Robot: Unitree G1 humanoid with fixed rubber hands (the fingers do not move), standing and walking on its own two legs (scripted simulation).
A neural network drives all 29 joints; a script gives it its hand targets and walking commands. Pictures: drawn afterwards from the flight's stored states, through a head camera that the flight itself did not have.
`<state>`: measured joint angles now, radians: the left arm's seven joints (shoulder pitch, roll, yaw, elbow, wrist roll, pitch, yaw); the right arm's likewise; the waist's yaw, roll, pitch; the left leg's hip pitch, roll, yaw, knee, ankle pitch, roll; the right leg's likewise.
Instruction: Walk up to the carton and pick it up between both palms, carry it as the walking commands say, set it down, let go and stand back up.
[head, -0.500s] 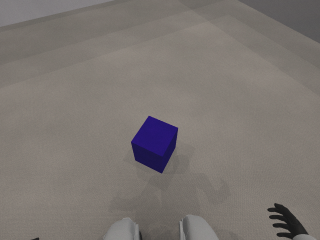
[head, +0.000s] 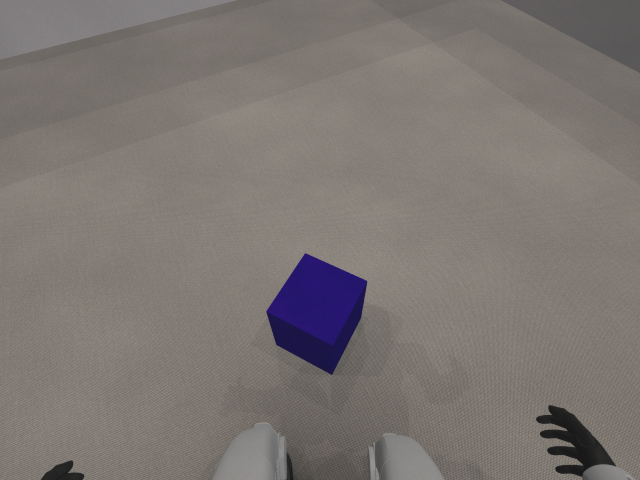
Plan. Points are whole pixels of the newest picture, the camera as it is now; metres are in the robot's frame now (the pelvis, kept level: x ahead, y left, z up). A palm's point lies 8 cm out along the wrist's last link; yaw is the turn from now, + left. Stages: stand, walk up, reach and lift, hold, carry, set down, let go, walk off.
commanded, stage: walk up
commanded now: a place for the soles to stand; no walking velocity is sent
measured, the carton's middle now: (318, 315) +0.57 +0.02 -0.60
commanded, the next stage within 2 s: none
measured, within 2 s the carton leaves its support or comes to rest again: neither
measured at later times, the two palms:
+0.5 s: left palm (71, 425) +0.18 +0.32 -0.05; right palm (584, 442) +0.16 -0.31 -0.07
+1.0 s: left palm (42, 465) +0.14 +0.34 -0.05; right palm (588, 427) +0.17 -0.32 -0.06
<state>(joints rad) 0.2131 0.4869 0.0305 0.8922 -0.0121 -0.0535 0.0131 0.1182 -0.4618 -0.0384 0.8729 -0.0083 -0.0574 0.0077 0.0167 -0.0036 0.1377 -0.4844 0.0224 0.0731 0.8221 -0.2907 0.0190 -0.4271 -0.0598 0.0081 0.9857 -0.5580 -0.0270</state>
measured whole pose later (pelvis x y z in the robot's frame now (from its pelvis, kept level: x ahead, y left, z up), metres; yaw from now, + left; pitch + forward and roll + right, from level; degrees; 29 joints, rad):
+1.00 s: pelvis +0.05 +0.01 +0.04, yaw -5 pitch -1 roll -1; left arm 0.17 0.40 0.04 1.06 0.02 -0.08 0.06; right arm -0.01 -0.44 -0.06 0.96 -0.07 0.05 0.08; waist 0.00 0.06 0.08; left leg -0.36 0.04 0.01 0.76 -0.38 0.00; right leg -0.18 0.00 0.05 0.46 -0.27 0.01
